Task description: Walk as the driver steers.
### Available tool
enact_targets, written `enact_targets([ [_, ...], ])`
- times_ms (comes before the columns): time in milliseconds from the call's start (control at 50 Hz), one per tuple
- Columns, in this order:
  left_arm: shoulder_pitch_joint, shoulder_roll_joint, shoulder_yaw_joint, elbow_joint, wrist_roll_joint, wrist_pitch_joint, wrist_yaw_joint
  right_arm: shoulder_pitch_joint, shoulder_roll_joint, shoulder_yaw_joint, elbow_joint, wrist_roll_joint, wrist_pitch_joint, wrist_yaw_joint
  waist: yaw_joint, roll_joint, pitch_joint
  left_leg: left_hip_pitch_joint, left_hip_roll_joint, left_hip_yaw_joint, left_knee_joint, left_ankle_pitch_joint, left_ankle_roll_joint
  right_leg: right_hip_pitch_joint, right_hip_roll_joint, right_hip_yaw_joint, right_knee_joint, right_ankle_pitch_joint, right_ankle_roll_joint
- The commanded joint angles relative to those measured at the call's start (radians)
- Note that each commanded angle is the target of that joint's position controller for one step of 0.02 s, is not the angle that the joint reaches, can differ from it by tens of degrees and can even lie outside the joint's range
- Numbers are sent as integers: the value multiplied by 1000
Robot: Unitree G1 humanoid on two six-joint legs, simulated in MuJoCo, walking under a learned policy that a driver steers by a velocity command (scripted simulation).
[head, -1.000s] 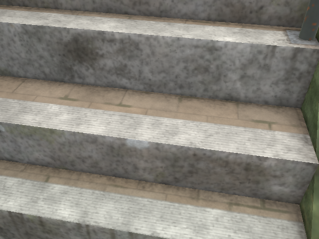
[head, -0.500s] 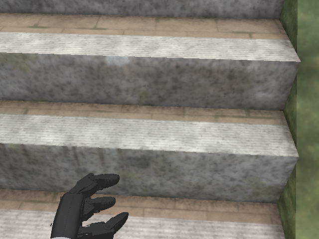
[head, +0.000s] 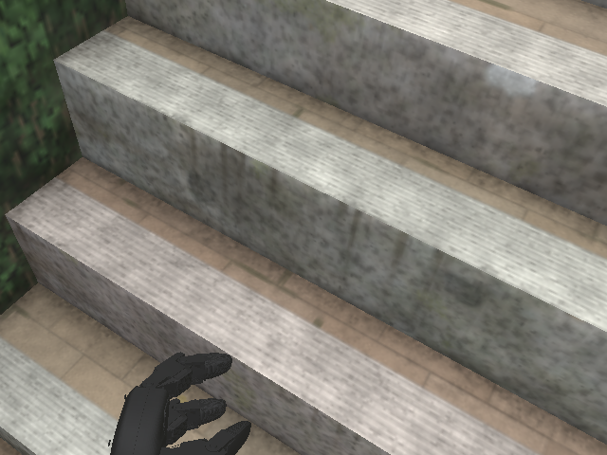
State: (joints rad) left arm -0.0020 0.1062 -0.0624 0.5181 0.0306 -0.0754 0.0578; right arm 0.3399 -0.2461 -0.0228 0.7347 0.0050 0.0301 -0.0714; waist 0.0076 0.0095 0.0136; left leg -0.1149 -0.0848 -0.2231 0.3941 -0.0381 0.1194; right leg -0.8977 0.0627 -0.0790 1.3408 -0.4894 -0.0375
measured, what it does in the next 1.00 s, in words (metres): walks ahead, turning right: left foot 0.19 m lower, then right foot 0.19 m higher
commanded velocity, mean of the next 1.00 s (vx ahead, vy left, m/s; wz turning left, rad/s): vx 0.76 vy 0.00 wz -0.55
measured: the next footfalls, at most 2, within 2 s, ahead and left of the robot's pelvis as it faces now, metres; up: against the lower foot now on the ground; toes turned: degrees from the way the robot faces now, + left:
left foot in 0.34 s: +0.05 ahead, +0.15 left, +0.00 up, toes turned +1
right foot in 0.64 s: +0.16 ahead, -0.14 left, +0.19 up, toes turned -32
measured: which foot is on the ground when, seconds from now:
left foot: down 0.00-0.00, up 0.02-0.32, down 0.34-0.68, up 0.70-1.00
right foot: down 0.00-0.28, up 0.30-0.62, down 0.64-1.00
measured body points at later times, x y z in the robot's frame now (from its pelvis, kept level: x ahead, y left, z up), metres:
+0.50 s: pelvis +0.06 +0.05 -0.06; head +0.05 +0.04 +0.39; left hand +0.25 +0.20 -0.16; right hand +0.08 -0.20 -0.19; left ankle +0.01 +0.15 -0.78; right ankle +0.03 -0.07 -0.43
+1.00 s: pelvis +0.23 -0.10 +0.15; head +0.23 -0.13 +0.60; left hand +0.40 +0.06 +0.01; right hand +0.36 -0.35 +0.10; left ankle +0.40 -0.04 -0.21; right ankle +0.13 -0.12 -0.59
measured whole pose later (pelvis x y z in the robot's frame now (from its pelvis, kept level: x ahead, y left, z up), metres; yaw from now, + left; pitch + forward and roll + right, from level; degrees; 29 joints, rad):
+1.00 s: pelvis +0.23 -0.10 +0.15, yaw -37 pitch +4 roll +2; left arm 0.35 0.17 -0.02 0.96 0.03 -0.08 -0.02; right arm 0.03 -0.01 0.16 0.52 0.01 -0.09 0.01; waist -0.04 0.01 -0.06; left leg -1.51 -0.05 -0.06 2.23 -0.09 0.11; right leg -0.19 0.04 0.05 0.48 -0.33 -0.07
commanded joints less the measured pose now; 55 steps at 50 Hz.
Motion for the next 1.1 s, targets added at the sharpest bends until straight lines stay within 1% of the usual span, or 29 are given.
enact_targets([
  [20,450,195,84,188,35,41,4,10,-29,-19,-65,8,-28,39,78,-531,-327,-195,-32,0,760,248,-79,628,-221,740,-788,296,-322],
  [40,323,131,78,165,29,58,21,38,-42,-30,-74,7,-14,56,21,-455,-214,-314,-132,-62,1209,-227,-170,437,-263,1045,-925,52,-385],
  [80,224,104,78,171,-69,46,1,-7,23,6,-148,-45,-29,108,-68,-149,15,-535,-71,13,1371,-303,-108,228,-161,853,-808,-563,-292],
  [120,265,124,102,204,-59,5,-11,-45,37,25,-163,-60,-70,121,-88,44,12,-524,0,110,1225,-387,-57,188,-88,599,-706,-407,-202],
  [220,22,196,102,67,-36,6,0,103,-3,53,-111,-79,-82,89,-218,-64,-53,22,98,274,511,-244,-1,-255,114,229,-600,21,4],
  [240,-7,192,99,44,-55,34,5,69,9,66,-113,-91,-66,69,-198,-81,-19,139,111,353,167,-5,-18,-311,154,129,-579,72,36],
  [280,82,165,95,-12,-76,71,4,-60,37,80,-134,-34,-26,55,-62,12,49,200,146,363,-139,208,-45,-353,152,166,-261,-114,40],
  [300,202,111,80,2,-68,81,-6,-162,46,87,-157,-9,-27,57,29,157,10,131,236,316,-236,380,-17,-245,158,142,107,-144,21],
  [320,300,83,71,-3,-35,84,-22,-276,52,98,-170,-40,-40,54,117,156,-63,48,257,360,-187,571,-26,-123,144,159,421,-146,13],
  [360,352,-4,38,-37,-29,50,-32,-93,-33,43,-84,-76,-64,40,72,25,-149,147,396,238,81,503,5,-291,138,210,1050,-151,36],
  [400,413,33,-16,-78,-65,29,-60,-72,-233,-16,-48,-50,-69,53,118,186,-189,467,617,153,24,309,117,-676,-110,137,1048,-221,85],
  [420,300,5,-24,-153,-117,41,-40,-79,-375,-85,-46,-10,-92,31,99,412,-242,383,882,-219,-153,-433,190,-714,-333,338,1056,-174,108],
  [440,143,103,8,-96,-81,51,-23,-45,-218,-47,-47,-13,-80,1,-36,23,-157,449,759,-180,-188,-635,164,-889,-233,268,1208,-130,148],
  [480,-144,111,12,-156,-39,83,-22,25,-149,-14,-47,-51,-79,2,-138,-105,9,260,610,-15,-201,-520,86,-774,-244,136,1023,89,164],
  [540,-207,8,-28,-199,-64,74,-42,37,-91,10,25,-70,-97,12,-56,29,130,-42,480,237,-328,-325,47,-512,-261,118,767,141,79],
  [580,-270,-13,-69,-247,-71,53,-76,1,-144,-4,65,-27,-80,-3,-21,24,126,-196,411,441,-479,44,22,-124,-221,-41,263,-252,-28],
  [620,-56,40,-12,-145,-51,52,-74,48,-230,-24,111,-37,-79,-3,62,91,-71,-83,383,537,-169,1409,18,278,10,-248,194,-353,-87],
  [660,342,226,90,-19,-44,41,-80,-193,-354,-55,-28,-13,-59,3,293,209,-283,48,390,504,325,1806,60,566,111,-72,-263,-111,-152],
  [680,474,392,149,50,-14,44,-89,-243,-290,-49,-125,7,-80,2,310,-118,-299,-359,251,460,704,1252,-1,831,-23,407,-576,-195,-273],
  [700,394,493,167,8,16,50,-55,-318,-167,-17,-173,-9,-133,45,201,-428,-346,-600,12,274,1205,73,-35,868,-159,946,-967,-359,-383],
  [740,307,263,91,45,7,26,-65,-419,-9,23,-266,-53,-171,115,84,-151,-149,-820,30,103,1660,-56,12,644,-193,853,-915,-254,-258],
  [780,331,162,68,154,-13,13,-92,-368,107,75,-307,-93,-176,121,-32,-23,20,-1032,54,128,1875,-123,23,545,-124,639,-813,74,-211],
  [820,287,102,52,226,-9,24,-95,-178,153,109,-248,-48,-160,117,-126,5,16,-1092,105,141,1879,-57,8,546,-122,414,-823,269,-158],
  [880,219,115,47,287,36,0,-72,-256,163,136,-222,-10,-138,93,-109,-57,35,-1134,7,130,2043,-14,-12,350,-177,273,-886,541,-143],
  [980,359,122,44,428,-25,-18,-66,-514,182,177,-333,11,-126,76,-29,-20,-5,-1292,84,237,1659,-22,-10,484,-222,149,-1146,563,-60],
  [1020,417,174,49,494,-8,-12,-44,-475,223,187,-350,-4,-116,86,-56,-70,-120,-1262,153,315,1680,-114,-8,660,-291,134,-1225,777,-100],
  [1060,405,266,64,487,-31,20,-24,-507,161,163,-351,-55,-137,100,-106,-132,-379,-545,44,465,1246,-287,26,603,-264,-25,-1136,1936,-117],
  [1080,350,386,88,469,-44,5,-12,-407,33,111,-307,-50,-136,107,-181,-180,-491,-368,-40,536,1213,-382,-13,689,-272,-9,-933,2733,-151],
  [1100,449,386,123,421,-65,-21,22,-402,-9,87,-274,-69,-92,130,-63,-81,-488,-429,-33,415,976,-725,29,808,-366,131,-700,3165,-52],
])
